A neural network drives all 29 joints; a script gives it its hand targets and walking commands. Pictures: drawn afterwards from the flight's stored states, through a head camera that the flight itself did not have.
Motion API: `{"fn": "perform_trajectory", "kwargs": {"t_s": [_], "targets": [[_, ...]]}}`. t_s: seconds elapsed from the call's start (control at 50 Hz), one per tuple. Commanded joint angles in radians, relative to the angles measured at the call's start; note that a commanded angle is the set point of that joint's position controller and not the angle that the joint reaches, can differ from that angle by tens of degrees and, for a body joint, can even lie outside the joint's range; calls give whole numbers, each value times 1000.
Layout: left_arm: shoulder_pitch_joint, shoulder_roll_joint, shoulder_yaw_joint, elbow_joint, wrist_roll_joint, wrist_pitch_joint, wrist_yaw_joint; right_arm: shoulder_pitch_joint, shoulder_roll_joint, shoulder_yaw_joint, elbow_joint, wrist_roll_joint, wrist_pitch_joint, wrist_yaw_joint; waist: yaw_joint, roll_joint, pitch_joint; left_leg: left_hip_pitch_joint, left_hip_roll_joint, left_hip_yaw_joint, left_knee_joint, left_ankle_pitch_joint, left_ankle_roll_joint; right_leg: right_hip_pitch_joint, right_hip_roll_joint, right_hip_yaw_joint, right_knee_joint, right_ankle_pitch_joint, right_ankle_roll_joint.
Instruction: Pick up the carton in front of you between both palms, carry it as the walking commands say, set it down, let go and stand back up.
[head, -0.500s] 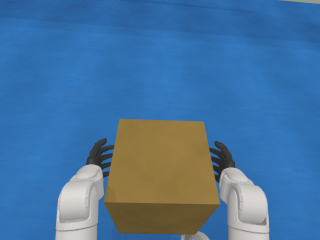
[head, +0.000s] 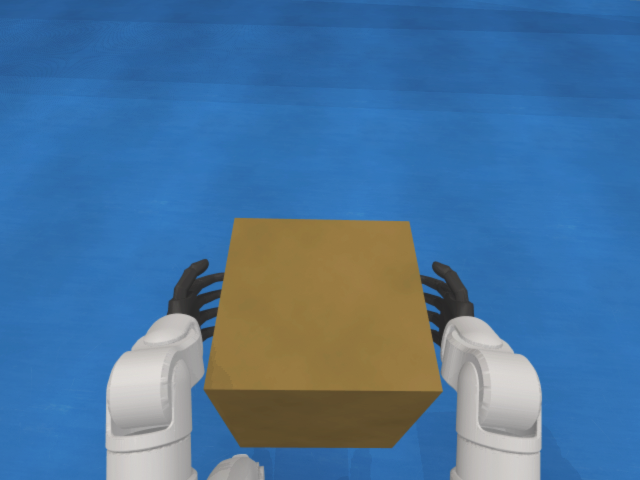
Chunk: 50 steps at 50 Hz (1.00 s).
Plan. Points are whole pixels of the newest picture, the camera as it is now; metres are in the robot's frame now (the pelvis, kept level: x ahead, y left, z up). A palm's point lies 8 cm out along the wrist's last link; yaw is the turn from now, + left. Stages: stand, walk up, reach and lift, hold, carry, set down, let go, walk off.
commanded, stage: carry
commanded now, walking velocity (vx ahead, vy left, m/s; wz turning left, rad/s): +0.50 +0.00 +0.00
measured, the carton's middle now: (319, 341) +0.29 +0.01 +0.00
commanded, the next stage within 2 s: none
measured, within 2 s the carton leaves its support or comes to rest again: neither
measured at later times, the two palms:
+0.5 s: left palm (217, 179) +0.54 +0.17 +0.05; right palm (404, 179) +0.53 -0.13 +0.06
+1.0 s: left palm (242, 155) +0.61 +0.14 +0.04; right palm (415, 158) +0.60 -0.16 +0.04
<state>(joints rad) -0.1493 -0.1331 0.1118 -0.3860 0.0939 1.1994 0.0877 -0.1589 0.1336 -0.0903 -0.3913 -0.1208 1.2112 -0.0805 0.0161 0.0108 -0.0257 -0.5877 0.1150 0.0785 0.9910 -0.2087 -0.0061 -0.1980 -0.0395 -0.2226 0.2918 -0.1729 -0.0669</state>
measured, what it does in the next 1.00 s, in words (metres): walks ahead: left foot, then right foot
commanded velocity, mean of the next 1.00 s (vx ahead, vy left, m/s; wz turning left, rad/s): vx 0.00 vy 0.00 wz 0.00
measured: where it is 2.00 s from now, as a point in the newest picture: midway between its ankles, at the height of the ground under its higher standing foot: (322, 451)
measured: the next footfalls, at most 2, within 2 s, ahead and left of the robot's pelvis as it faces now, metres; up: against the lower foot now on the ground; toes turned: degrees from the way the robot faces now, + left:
left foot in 0.22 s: +0.36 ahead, +0.11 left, +0.00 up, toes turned -9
right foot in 0.50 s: +0.31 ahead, -0.11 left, +0.00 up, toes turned -2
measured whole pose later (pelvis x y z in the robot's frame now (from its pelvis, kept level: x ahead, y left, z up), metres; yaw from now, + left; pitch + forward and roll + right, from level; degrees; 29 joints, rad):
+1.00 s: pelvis +0.34 +0.00 -0.02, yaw -2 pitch +4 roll +0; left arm -0.13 -0.13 0.10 -0.17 0.15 1.09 0.06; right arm -0.13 0.13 -0.10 -0.18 -0.15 1.09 -0.06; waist 0.00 0.00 -0.12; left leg -0.28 0.08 0.19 0.55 -0.32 0.00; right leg -0.22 -0.05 -0.13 0.54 -0.38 0.00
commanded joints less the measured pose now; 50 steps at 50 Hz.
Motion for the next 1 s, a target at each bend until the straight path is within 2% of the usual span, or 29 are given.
{"fn": "perform_trajectory", "kwargs": {"t_s": [0.0,0.06,0.1,0.16,0.18,0.2,0.22,0.24,0.26,0.28,0.3,0.32,0.34,0.38,0.42,0.44,0.46,0.48,0.5,0.52,0.54,0.56,0.62,0.7,0.84,0.98], "targets": [[-425,-892,-708,-85,-417,6,-277,-417,920,728,-77,389,-18,214,-2,-146,-274,-99,12,31,-136,85,-23,308,-238,173,-142,211,-63],[-371,-863,-691,-46,-389,16,-276,-377,899,724,-48,382,-3,217,-3,-149,-215,-59,-29,90,-315,135,-24,319,-196,81,-91,488,-39],[-355,-857,-684,-23,-371,18,-276,-374,891,723,-32,387,4,225,-2,-170,-184,10,-74,137,-430,218,-19,310,-173,22,-58,653,-16],[-350,-866,-680,-3,-350,14,-275,-382,890,723,-17,397,8,242,-4,-193,-188,188,-109,168,-539,308,-1,286,-163,-12,64,685,25],[-365,-871,-684,-6,-351,12,-275,-388,894,721,-15,398,5,247,-16,-171,-213,308,-126,187,-616,368,2,258,-146,-41,165,684,51],[-380,-872,-687,-6,-355,10,-276,-395,893,717,-14,396,3,252,-26,-128,-237,446,-109,179,-693,467,-2,203,-126,-42,269,623,81],[-394,-871,-689,-2,-356,6,-276,-399,884,709,-13,396,4,257,-27,-45,-302,630,32,53,-645,735,-3,88,-101,-6,407,340,113],[-417,-886,-715,-24,-368,12,-273,-399,888,698,13,393,-4,262,-29,151,-440,943,285,-206,-502,1137,148,-143,-34,61,628,-162,132],[-390,-888,-722,-22,-374,10,-272,-348,911,694,46,400,-16,264,-34,207,-504,943,317,-300,-576,1081,241,-209,24,138,755,-418,132],[-411,-912,-738,-32,-380,-2,-274,-347,934,690,35,402,-31,264,-27,180,-482,862,289,-237,-622,959,229,-214,2,199,765,-425,117],[-448,-932,-751,-47,-389,-13,-275,-358,965,687,23,403,-43,263,-26,136,-478,815,254,-186,-646,844,193,-207,-29,223,694,-398,98],[-471,-956,-763,-60,-400,-24,-274,-378,993,690,7,404,-53,263,-23,117,-443,749,217,-120,-666,778,152,-183,-59,226,555,-374,92],[-483,-976,-774,-72,-410,-32,-272,-386,1008,692,-5,404,-61,262,-21,121,-424,700,187,-81,-690,694,127,-138,-51,205,442,-361,95],[-442,-990,-783,-75,-406,-47,-264,-361,1008,694,-21,401,-71,260,-20,120,-453,688,177,-48,-697,594,132,-74,-20,168,336,-325,97],[-400,-982,-786,-82,-396,-55,-258,-329,993,696,-34,395,-77,260,-23,122,-471,677,168,-15,-666,588,141,-44,-22,140,254,-231,92],[-391,-975,-785,-88,-391,-56,-257,-329,984,697,-39,395,-77,262,-20,114,-471,652,156,14,-646,568,134,-15,-31,125,191,-136,93],[-384,-966,-783,-95,-388,-53,-256,-327,972,698,-44,396,-76,263,-15,105,-461,604,138,43,-629,506,116,37,-42,109,106,-2,98],[-391,-954,-780,-105,-388,-48,-257,-333,961,701,-49,397,-74,263,-15,100,-443,546,110,54,-614,392,93,86,-62,112,72,92,102],[-403,-940,-776,-115,-390,-40,-259,-344,944,703,-55,395,-70,263,-15,81,-417,499,93,64,-606,283,65,98,-108,142,57,131,105],[-422,-922,-770,-108,-386,-34,-260,-368,924,708,-69,398,-58,262,-25,23,-371,487,57,66,-596,225,37,54,-150,181,106,213,98],[-434,-906,-761,-97,-387,-23,-261,-385,908,709,-67,403,-44,261,-24,-28,-340,479,56,44,-589,252,26,47,-158,176,134,247,92],[-419,-889,-749,-70,-386,-10,-262,-386,889,704,-55,402,-31,259,-23,-49,-317,472,62,37,-563,312,21,46,-155,169,144,282,90],[-365,-848,-711,10,-363,15,-264,-369,848,693,-4,392,0,255,-23,-59,-311,464,62,31,-489,477,15,54,-144,166,176,456,85],[-398,-848,-694,61,-351,21,-265,-410,852,692,46,390,10,258,-20,-55,-309,442,49,38,-455,497,4,58,-142,161,204,571,79],[-450,-901,-717,91,-344,-32,-268,-443,907,707,97,379,-43,264,-17,-30,-344,461,48,38,-436,478,5,57,-134,164,227,548,66],[-417,-885,-682,168,-277,-172,-277,-391,887,663,176,300,-183,268,-16,-25,-349,462,55,35,-440,408,11,54,-130,167,223,461,58]]}}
